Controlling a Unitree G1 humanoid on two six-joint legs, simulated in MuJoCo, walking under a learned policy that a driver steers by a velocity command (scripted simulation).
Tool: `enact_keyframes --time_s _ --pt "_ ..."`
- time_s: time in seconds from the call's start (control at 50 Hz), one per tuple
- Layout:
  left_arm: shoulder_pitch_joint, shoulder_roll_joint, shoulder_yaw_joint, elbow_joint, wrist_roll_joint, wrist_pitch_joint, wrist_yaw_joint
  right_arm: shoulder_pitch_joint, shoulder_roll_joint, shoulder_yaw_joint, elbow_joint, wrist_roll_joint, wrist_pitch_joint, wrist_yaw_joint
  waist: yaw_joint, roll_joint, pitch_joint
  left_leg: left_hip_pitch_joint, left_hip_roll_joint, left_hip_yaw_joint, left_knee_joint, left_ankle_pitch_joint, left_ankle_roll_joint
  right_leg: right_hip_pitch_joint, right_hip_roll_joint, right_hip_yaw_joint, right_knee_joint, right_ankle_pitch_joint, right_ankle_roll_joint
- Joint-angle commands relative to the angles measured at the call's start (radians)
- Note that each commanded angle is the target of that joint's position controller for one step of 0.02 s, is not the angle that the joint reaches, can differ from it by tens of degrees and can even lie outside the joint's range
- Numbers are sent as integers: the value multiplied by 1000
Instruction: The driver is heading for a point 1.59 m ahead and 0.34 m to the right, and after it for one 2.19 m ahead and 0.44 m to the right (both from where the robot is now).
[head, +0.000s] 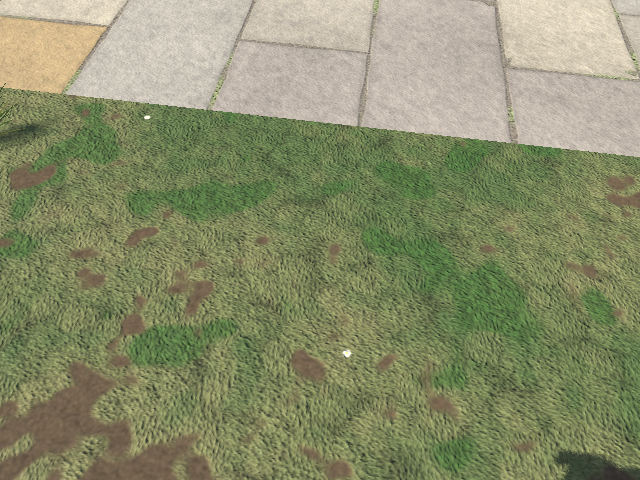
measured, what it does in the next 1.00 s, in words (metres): walks ahead: right foot, then left foot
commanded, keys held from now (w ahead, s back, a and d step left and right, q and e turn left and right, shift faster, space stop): w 1.00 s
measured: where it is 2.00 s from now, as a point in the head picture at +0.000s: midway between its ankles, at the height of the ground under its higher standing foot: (351, 260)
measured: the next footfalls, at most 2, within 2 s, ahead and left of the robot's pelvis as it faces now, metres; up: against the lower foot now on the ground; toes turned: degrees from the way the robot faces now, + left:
right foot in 0.24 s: +0.31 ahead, -0.15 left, +0.00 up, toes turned -1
left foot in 0.80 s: +0.62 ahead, +0.08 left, +0.00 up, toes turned +2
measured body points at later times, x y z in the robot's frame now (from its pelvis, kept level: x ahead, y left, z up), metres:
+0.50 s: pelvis +0.26 -0.07 +0.00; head +0.28 -0.08 +0.45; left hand +0.30 +0.20 -0.13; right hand +0.41 -0.34 -0.11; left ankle +0.36 +0.10 -0.66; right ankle +0.27 -0.15 -0.75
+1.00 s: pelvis +0.55 -0.01 +0.00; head +0.57 +0.00 +0.45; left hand +0.66 +0.27 -0.13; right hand +0.63 -0.28 -0.12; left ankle +0.57 +0.08 -0.75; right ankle +0.57 -0.17 -0.66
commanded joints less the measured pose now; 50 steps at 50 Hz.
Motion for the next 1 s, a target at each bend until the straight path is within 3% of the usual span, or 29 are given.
enact_keyframes --time_s 0.02,0.08,0.16,0.2,0.22,0.24,0.26,0.28,0.3,0.32,0.34,0.36,0.4,0.44,0.5,0.58,0.68,0.74,0.76,0.78,0.8,0.82,0.84,0.86,0.88,0.9,0.94,0.96,1.0 --pt "-165 -9 -18 -103 10 -12 -14 9 -144 -28 -45 4 -2 -16 -12 98 94 47 215 -158 -155 284 153 -161 -11 -10 -214 145 33" --pt "-244 7 -22 -134 1 -13 -21 29 -185 -35 -29 7 -5 -22 -27 130 111 -34 218 -119 -182 229 146 -15 28 -30 -388 259 44" --pt "-262 64 -9 -158 -4 -15 -30 12 -197 -41 -4 20 -5 -19 8 137 128 59 281 -114 -139 321 117 28 29 1 -478 236 -9" --pt "-165 107 13 -137 0 -16 -27 -9 -218 -48 -2 12 5 -19 69 157 45 106 270 -82 11 644 89 180 76 -37 -484 175 -48" --pt "-13 142 35 -91 -1 -12 -19 -17 -211 -44 -3 7 14 -21 143 152 -46 70 229 -45 194 774 65 374 107 -61 -488 160 -76" --pt "175 192 53 -49 5 -8 -8 -21 -189 -31 -20 -4 18 -24 217 101 -177 -125 187 -21 470 608 30 681 -10 70 -452 133 -126" --pt "284 292 72 -24 25 -6 -8 113 -40 11 -38 -3 1 -13 153 -205 -347 -514 5 -10 897 -27 -48 1033 -287 579 -553 -112 -295" --pt "277 204 49 -18 12 -5 -13 96 -98 2 -16 21 -23 -11 172 -228 -388 -633 -13 -148 1052 -279 -36 1021 -313 837 -750 -306 -308" --pt "180 154 34 -25 6 -5 -11 -23 -178 -20 -48 49 -35 -8 159 -161 -185 -736 50 -126 1097 -215 -19 872 -285 682 -766 -321 -249" --pt "100 126 24 -43 10 -5 -8 -107 -188 -19 -72 44 -41 -12 130 -63 -98 -711 105 -95 1058 -120 -5 707 -250 543 -775 -230 -218" --pt "39 100 16 -50 21 -8 -11 -142 -183 -22 -76 23 -38 -18 91 -13 -36 -659 144 -82 992 -51 -5 555 -208 438 -798 -120 -200" --pt "5 77 9 -52 36 -16 -12 -121 -174 -27 -71 12 -26 -22 48 -36 -25 -585 178 -95 942 -5 -2 459 -168 364 -823 -51 -185" --pt "-1 74 10 -39 33 -27 -15 -83 -135 -21 -54 9 -1 -23 18 -56 -13 -526 192 -85 894 23 -11 370 -139 284 -871 10 -198" --pt "23 98 14 -19 28 -34 -10 -128 -137 -21 -70 2 9 -25 15 -33 25 -569 201 -76 826 83 -31 338 -135 230 -905 64 -214" --pt "80 127 18 3 22 -28 6 -245 -138 -17 -101 -8 3 -24 47 1 53 -650 206 -69 647 246 -54 387 -126 176 -916 153 -207" --pt "161 151 17 31 8 -15 16 -393 -111 -1 -133 0 -13 -8 107 5 72 -615 164 -22 397 403 -54 447 -101 105 -912 192 -167" --pt "255 161 17 74 4 14 17 -533 -115 9 -190 12 -25 26 155 -1 104 -656 130 -10 257 331 -33 625 -159 116 -833 231 -164" --pt "248 181 24 80 3 31 23 -509 -144 3 -199 13 -33 41 115 -35 74 -571 96 6 208 209 7 696 -188 124 -747 403 -139" --pt "228 192 27 76 3 35 24 -445 -168 -7 -185 11 -35 40 73 -53 31 -462 65 32 194 181 27 697 -175 109 -673 574 -126" --pt "208 184 22 71 5 40 24 -301 -208 -30 -141 9 -35 35 -4 -43 -60 -255 36 58 169 205 59 660 -127 67 -509 711 -101" --pt "198 150 6 47 20 36 26 -107 -273 -52 -97 -2 -34 24 -82 2 -210 71 150 -57 226 254 119 476 -78 29 -247 575 -67" --pt "309 34 -29 26 24 12 17 -12 -369 -75 -75 -14 -25 19 -47 246 -353 463 400 -520 174 89 275 45 100 -22 148 76 11" --pt "291 83 -20 45 10 -13 10 5 -281 -52 -72 -4 -20 19 -69 266 -406 498 445 -736 49 14 299 -93 117 120 284 -335 8" --pt "199 160 1 15 -18 -27 3 -75 -235 -34 -79 0 -16 15 -61 205 -238 373 407 -583 30 -7 246 -180 52 121 332 -285 -4" --pt "133 154 0 -3 -21 -31 4 -150 -213 -26 -93 1 -13 13 -34 131 -135 217 364 -444 7 53 215 -171 -1 86 293 -193 -7" --pt "102 138 1 -10 -6 -27 8 -207 -190 -19 -96 -4 -14 17 -2 83 -60 78 322 -359 -34 116 200 -139 -34 71 222 -126 0" --pt "140 107 3 1 5 -1 12 -258 -159 -9 -97 -13 -24 24 57 113 -22 -72 270 -262 -106 187 188 -28 -70 75 144 -53 14" --pt "156 84 -1 6 8 11 14 -258 -165 -12 -89 -9 -32 26 69 115 -17 -106 263 -230 -127 227 198 -10 -73 68 122 -38 24" --pt "122 76 -2 -12 16 23 20 -243 -188 -18 -69 -7 -39 23 77 101 12 -135 255 -169 -158 288 207 -40 -80 62 45 24 46"
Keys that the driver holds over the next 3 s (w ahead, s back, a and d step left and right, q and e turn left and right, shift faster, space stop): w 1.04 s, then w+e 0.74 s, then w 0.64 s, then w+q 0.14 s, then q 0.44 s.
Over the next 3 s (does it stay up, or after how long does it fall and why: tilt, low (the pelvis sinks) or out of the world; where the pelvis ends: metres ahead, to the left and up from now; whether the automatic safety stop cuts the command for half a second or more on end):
stays up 1.52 -0.36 -0.02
